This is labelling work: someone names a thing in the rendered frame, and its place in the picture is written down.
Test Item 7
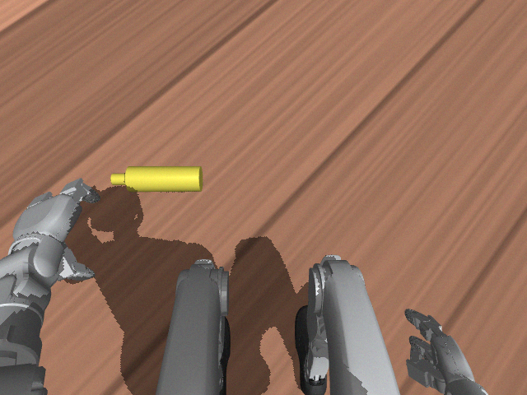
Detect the bottle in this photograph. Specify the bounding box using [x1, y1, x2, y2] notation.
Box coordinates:
[110, 166, 203, 192]

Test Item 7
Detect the left robot arm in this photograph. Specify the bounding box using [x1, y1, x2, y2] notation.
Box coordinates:
[0, 234, 64, 395]

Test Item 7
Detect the right robot foot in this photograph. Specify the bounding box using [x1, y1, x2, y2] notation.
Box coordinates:
[295, 305, 327, 395]

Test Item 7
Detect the right robot hand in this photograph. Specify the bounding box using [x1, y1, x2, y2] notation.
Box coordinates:
[404, 309, 476, 395]

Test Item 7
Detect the right robot arm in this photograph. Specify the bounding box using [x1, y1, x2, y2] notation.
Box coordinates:
[445, 379, 488, 395]

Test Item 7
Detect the left robot hand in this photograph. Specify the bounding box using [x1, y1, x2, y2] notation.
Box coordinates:
[12, 178, 100, 281]

